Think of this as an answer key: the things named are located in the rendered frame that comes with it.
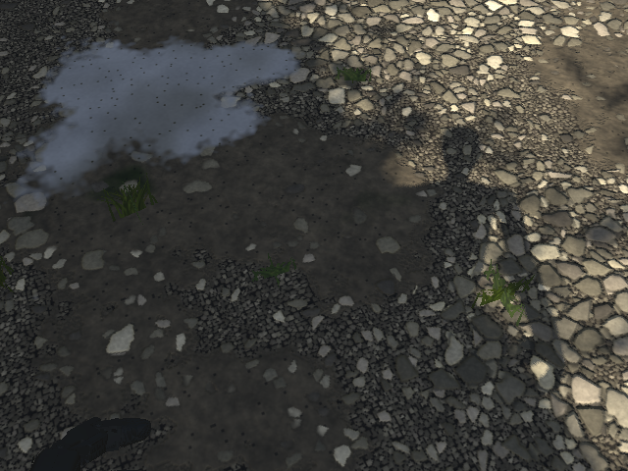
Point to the left robot hand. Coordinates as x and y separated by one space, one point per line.
89 440

